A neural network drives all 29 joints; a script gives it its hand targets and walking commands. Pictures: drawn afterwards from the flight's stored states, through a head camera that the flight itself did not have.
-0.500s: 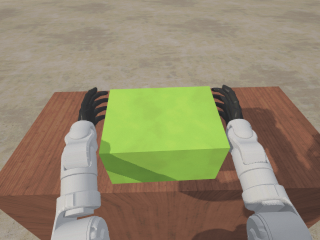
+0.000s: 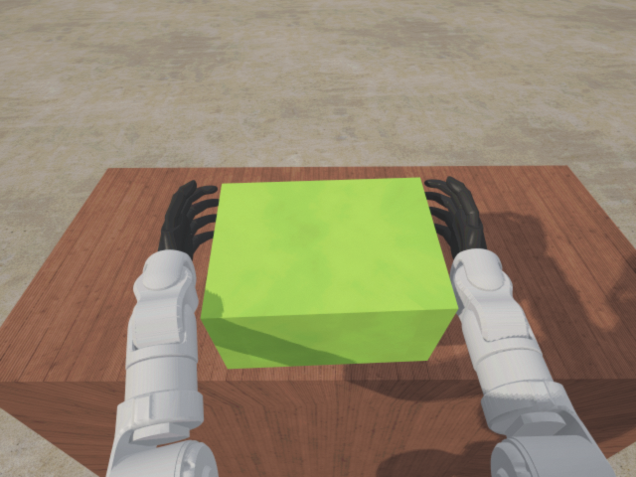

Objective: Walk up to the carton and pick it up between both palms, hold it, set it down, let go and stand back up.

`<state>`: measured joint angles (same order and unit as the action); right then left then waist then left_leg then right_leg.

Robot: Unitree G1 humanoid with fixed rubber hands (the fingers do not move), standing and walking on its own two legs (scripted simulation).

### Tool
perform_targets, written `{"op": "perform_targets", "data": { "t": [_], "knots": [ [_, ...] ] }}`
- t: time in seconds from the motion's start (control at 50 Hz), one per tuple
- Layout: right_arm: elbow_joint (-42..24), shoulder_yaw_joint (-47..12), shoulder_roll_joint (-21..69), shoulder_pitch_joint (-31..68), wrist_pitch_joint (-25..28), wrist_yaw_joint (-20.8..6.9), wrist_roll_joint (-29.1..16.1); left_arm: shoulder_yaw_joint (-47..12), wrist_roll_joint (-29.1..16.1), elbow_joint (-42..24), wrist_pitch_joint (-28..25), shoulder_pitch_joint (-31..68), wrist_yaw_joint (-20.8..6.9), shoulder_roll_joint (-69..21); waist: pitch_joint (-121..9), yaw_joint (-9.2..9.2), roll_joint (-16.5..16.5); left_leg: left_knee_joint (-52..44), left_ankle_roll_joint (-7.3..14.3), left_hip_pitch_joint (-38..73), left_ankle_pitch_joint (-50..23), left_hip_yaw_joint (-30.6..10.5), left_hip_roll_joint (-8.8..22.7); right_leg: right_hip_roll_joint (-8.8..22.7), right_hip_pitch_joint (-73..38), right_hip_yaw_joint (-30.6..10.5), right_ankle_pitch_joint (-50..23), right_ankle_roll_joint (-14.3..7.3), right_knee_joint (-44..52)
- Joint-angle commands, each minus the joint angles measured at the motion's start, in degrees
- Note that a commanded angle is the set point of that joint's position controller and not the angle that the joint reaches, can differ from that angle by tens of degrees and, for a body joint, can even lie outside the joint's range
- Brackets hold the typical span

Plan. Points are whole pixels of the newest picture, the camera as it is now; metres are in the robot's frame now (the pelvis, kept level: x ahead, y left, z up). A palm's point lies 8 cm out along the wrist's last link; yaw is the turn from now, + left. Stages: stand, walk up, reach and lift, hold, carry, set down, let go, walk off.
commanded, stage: set down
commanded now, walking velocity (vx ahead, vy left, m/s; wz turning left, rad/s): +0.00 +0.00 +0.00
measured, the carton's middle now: (324, 272) +0.37 +0.01 +0.10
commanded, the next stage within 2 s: none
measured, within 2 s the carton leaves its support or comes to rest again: neither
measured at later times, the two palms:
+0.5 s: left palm (189, 267) +0.39 +0.19 +0.10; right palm (454, 261) +0.39 -0.16 +0.10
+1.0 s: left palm (193, 269) +0.40 +0.19 +0.08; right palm (447, 260) +0.40 -0.16 +0.08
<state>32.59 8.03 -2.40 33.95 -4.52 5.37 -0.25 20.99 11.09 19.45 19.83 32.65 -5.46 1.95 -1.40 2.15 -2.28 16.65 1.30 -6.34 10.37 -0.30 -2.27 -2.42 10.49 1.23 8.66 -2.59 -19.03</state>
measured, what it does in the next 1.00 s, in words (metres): stands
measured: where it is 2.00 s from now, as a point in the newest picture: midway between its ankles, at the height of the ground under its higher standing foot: outside the picture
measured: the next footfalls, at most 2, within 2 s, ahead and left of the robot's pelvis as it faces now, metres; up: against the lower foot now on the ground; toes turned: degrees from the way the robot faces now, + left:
none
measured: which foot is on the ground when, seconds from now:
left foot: down 0.00-1.00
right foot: down 0.00-1.00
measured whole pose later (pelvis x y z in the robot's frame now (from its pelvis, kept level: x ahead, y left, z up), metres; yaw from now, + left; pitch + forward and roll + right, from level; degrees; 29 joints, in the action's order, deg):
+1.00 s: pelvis +0.01 +0.00 +0.00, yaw +0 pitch +1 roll +1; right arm 44.4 14.0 -2.5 35.1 4.8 3.3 6.7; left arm 22.2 11.1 42.4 3.4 37.0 -2.6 1.9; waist 1.6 -0.5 -0.7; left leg 16.6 1.3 -6.3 11.2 -0.2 -2.3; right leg -2.4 10.5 1.2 9.5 -2.6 -19.0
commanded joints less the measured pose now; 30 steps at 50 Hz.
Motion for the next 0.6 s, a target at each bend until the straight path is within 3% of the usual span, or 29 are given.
{"op": "perform_targets", "data": {
  "t": [0.0,0.02,0.04,0.08,0.1,0.12,0.14,0.16,0.18,0.22,0.24,0.26,0.28,0.3,0.32,0.34,0.36,0.38,0.42,0.46,0.48,0.5,0.52,0.54,0.56,0.58],
  "knots": [
    [-0.07,-9.92,20.65,31.31,4.20,-8.93,3.09,-15.62,1.70,4.37,-1.10,29.82,-5.35,-22.13,-11.71,-2.07,3.73,-2.15,-1.59,4.28,-8.35,1.83,1.98,2.02,-16.47,2.88,-3.00,2.94,3.49],
    [-0.22,-11.14,22.42,29.52,4.20,-8.99,3.42,-15.84,1.30,2.46,-1.80,29.42,-5.65,-22.81,-12.33,-2.74,2.11,-2.00,-1.69,4.06,-9.98,2.17,1.90,2.39,-17.99,2.68,-5.83,3.14,3.31],
    [-2.27,-12.15,23.03,31.85,5.04,-9.05,3.17,-17.00,0.85,1.06,-2.57,30.16,-5.50,-23.16,-14.47,-3.20,3.84,-1.30,-2.17,5.38,-12.59,2.70,1.49,2.37,-17.89,2.87,-7.83,3.07,2.80],
    [-3.32,-11.94,23.65,33.49,6.34,-8.71,3.49,-17.20,0.29,3.17,-3.61,31.21,-5.57,-23.36,-16.08,-2.92,2.01,-0.53,-1.50,5.47,-14.24,2.67,1.49,2.65,-18.32,2.45,-11.09,3.75,2.93],
    [-7.70,-14.53,25.20,35.79,7.35,-8.58,1.71,-19.23,-1.06,0.40,-4.87,32.91,-5.24,-23.96,-20.84,-3.41,3.16,0.12,-1.87,5.24,-16.33,2.69,1.13,2.84,-20.97,1.85,-14.52,4.12,1.70],
    [-7.48,-13.85,25.61,36.97,7.77,-8.92,2.28,-20.04,-1.44,1.66,-5.79,34.12,-4.53,-24.80,-22.47,-3.15,3.99,0.96,-2.63,6.38,-19.38,1.79,1.93,2.44,-19.92,2.27,-14.40,3.75,1.33],
    [-9.64,-17.24,27.70,38.11,8.98,-9.20,0.52,-21.25,-2.53,-1.68,-6.96,36.03,-3.69,-24.84,-26.60,-4.61,4.16,1.59,-2.81,6.50,-21.66,2.48,1.04,2.43,-21.94,2.27,-17.96,4.06,0.31],
    [-6.33,-14.73,27.04,38.06,8.76,-9.03,2.00,-21.39,-2.35,1.36,-7.72,37.35,-3.27,-24.98,-25.86,-3.26,3.89,0.99,-2.91,5.59,-20.53,2.23,1.31,2.53,-20.66,2.58,-15.96,4.17,0.49],
    [-6.43,-14.67,25.97,38.12,9.31,-9.45,1.39,-21.99,-2.77,-0.46,-7.76,37.85,-2.70,-26.17,-25.17,-3.49,5.20,1.65,-3.86,7.41,-23.86,1.61,2.00,1.91,-18.52,3.00,-14.80,3.49,0.76],
    [1.50,-12.10,25.59,30.89,8.16,-9.38,3.72,-19.72,-1.11,2.39,-7.91,34.65,-3.09,-25.02,-19.08,-2.10,3.95,1.43,-3.44,8.66,-21.60,1.62,2.37,1.99,-16.41,2.98,-13.81,3.11,2.40],
    [-0.26,-12.15,24.42,33.74,8.46,-9.17,3.46,-18.23,-1.21,4.85,-7.93,35.03,-3.47,-24.07,-19.78,-2.93,2.55,0.79,-3.01,7.75,-20.15,2.27,1.90,2.04,-17.19,2.66,-13.03,3.44,2.39],
    [0.82,-12.10,24.57,33.51,8.23,-9.52,4.01,-17.38,-0.51,5.80,-8.15,35.18,-3.55,-23.78,-19.63,-3.94,3.61,-0.21,-2.84,5.35,-16.30,2.50,1.59,2.42,-17.10,2.74,-10.10,3.36,2.11],
    [1.61,-10.27,23.34,33.03,7.64,-9.32,5.47,-15.70,0.30,9.00,-7.40,33.78,-4.15,-22.32,-15.26,-2.96,1.10,-1.98,-1.50,3.01,-10.73,2.83,1.60,2.63,-17.94,2.38,-7.98,3.67,2.92],
    [2.60,-9.54,24.08,32.06,7.09,-9.28,5.74,-14.24,1.20,11.21,-7.35,32.66,-4.73,-22.84,-13.17,-3.45,0.02,-2.67,-0.74,-0.39,-8.28,3.41,1.35,3.28,-19.79,1.59,-8.50,3.97,3.10],
    [4.88,-8.17,23.97,30.41,6.02,-9.43,6.39,-11.55,2.12,13.10,-6.88,32.15,-5.34,-21.13,-9.81,-4.25,0.34,-3.54,-0.01,-1.16,-5.20,3.61,1.36,3.71,-19.34,1.00,-7.23,4.31,3.39],
    [4.12,-8.05,22.96,30.49,6.31,-9.42,5.80,-12.67,1.77,10.98,-6.61,32.83,-5.46,-21.98,-11.58,-3.17,0.64,-3.97,-0.24,-1.17,-5.57,3.48,1.23,3.20,-19.09,1.50,-6.37,4.26,3.36],
    [3.86,-7.67,24.04,31.31,6.59,-9.94,6.45,-12.02,2.13,11.12,-7.26,34.25,-5.32,-22.38,-11.04,-4.42,1.05,-4.06,-0.21,-1.91,-4.88,3.59,1.78,3.41,-17.97,1.11,-4.63,4.00,3.23],
    [2.76,-9.37,25.07,31.93,7.14,-9.94,5.67,-12.86,1.75,11.12,-7.93,34.16,-5.31,-23.30,-14.13,-4.51,0.68,-2.87,-0.52,-0.36,-9.43,3.76,1.50,3.53,-19.55,1.29,-10.81,4.28,2.40],
    [4.82,-7.74,26.31,33.12,7.91,-10.51,5.98,-14.18,1.26,10.25,-9.89,37.81,-4.42,-24.63,-16.85,-3.95,2.87,-2.97,-1.54,0.85,-10.80,3.41,1.86,2.90,-18.12,1.96,-7.37,3.76,1.92],
    [-0.40,-10.05,26.70,36.98,10.33,-10.48,5.34,-17.68,-0.53,9.78,-11.68,39.61,-3.57,-25.97,-22.95,-3.61,3.32,-1.28,-2.45,2.24,-13.81,3.18,1.75,2.61,-17.76,2.09,-10.51,3.59,1.71],
    [0.91,-9.36,26.94,37.33,10.73,-10.66,5.95,-18.22,-0.66,9.09,-13.08,40.26,-2.70,-26.51,-24.39,-3.78,4.30,-0.16,-3.04,3.74,-17.77,2.97,2.18,2.39,-15.08,2.23,-12.51,3.81,1.23],
    [0.66,-11.09,28.00,37.11,11.68,-10.76,5.45,-18.00,-1.18,10.15,-14.64,40.90,-2.46,-25.56,-26.66,-4.60,3.23,0.41,-2.61,2.77,-19.24,3.00,2.13,2.87,-16.38,1.93,-15.49,4.11,0.61],
    [-2.53,-12.87,29.26,38.06,12.85,-10.46,5.32,-20.25,-2.03,9.21,-15.40,40.63,-2.08,-27.13,-29.97,-4.68,3.52,1.26,-3.05,3.79,-21.40,2.97,1.97,2.51,-16.67,1.97,-18.17,3.95,0.18],
    [-0.50,-12.57,28.87,37.20,12.85,-10.56,4.65,-20.53,-1.59,8.68,-16.26,41.52,-0.96,-27.72,-30.03,-4.50,5.89,1.45,-3.73,2.75,-22.37,2.48,2.28,2.22,-16.49,2.01,-17.35,3.69,-0.25],
    [1.20,-12.86,29.23,35.63,12.24,-10.50,5.13,-18.39,-0.71,12.04,-15.95,38.39,-1.57,-25.90,-27.71,-5.92,3.59,1.61,-3.04,2.04,-22.65,3.39,1.98,2.66,-16.89,1.26,-19.07,3.84,0.31],
    [5.31,-11.75,28.59,32.68,11.40,-10.78,5.69,-17.54,-0.63,11.02,-16.15,39.30,-1.34,-25.91,-25.57,-5.37,5.08,0.72,-3.29,3.10,-21.37,2.89,2.47,2.53,-15.88,1.73,-16.30,3.25,0.71]
  ]
}}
